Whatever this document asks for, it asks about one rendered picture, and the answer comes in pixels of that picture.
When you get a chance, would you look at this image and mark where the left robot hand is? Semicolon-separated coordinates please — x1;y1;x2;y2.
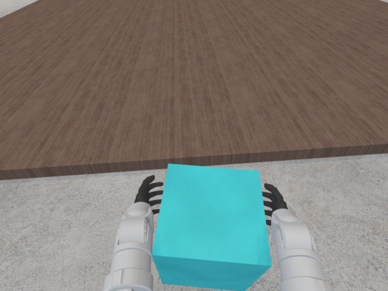
134;175;164;214

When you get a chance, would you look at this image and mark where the robot left forearm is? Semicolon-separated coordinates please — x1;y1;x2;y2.
102;202;154;291

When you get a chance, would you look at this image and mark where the carton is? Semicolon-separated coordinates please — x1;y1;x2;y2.
152;164;272;291

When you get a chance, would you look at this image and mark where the robot right forearm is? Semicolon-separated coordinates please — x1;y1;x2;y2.
271;209;334;291

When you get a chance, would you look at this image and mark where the right robot hand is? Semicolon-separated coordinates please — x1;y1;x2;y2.
262;183;288;226

